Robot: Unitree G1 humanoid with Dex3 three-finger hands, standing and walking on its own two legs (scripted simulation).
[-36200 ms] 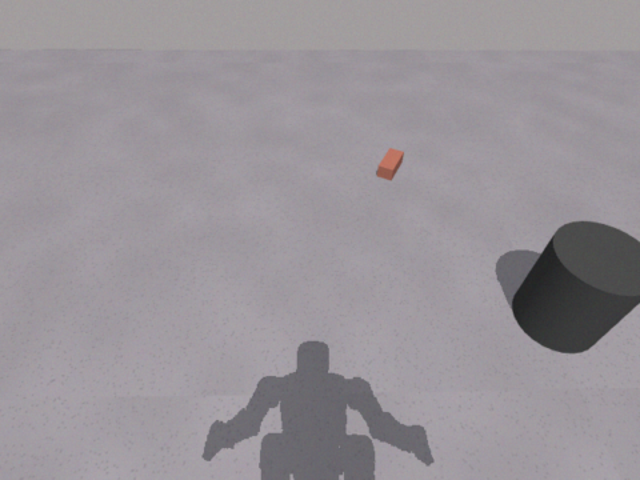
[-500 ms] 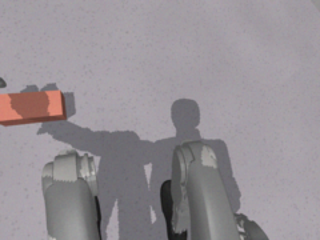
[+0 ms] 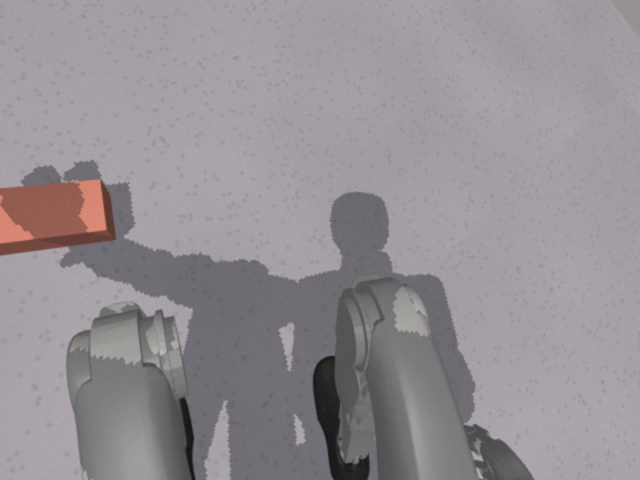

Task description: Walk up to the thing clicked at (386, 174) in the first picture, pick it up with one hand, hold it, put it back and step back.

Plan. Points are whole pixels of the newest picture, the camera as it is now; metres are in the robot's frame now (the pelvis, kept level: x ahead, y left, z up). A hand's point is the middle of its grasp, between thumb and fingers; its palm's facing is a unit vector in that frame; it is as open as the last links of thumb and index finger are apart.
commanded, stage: rise first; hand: left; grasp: from above
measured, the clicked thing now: (43, 218) +0.46 +0.33 -0.28
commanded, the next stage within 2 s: approach in 0.92 s
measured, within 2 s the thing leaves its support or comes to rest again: neither
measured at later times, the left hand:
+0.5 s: hand out of the picture +0.41 +0.37 -0.16, palm faces -0.44 -0.10 -0.89, open 14.3 cm
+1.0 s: hand out of the picture +0.41 +0.37 -0.16, palm faces -0.44 -0.10 -0.89, open 14.3 cm
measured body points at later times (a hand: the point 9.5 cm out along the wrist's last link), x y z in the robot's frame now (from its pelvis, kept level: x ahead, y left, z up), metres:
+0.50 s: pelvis +0.00 +0.00 +0.00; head +0.23 +0.09 +0.38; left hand +0.43 +0.37 -0.11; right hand +0.09 -0.27 -0.10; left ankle +0.08 +0.14 -0.28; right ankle +0.10 -0.13 -0.28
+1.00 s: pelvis +0.00 +0.00 +0.00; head +0.23 +0.09 +0.38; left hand +0.43 +0.37 -0.11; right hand +0.08 -0.27 -0.10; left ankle +0.08 +0.14 -0.28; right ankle +0.10 -0.13 -0.28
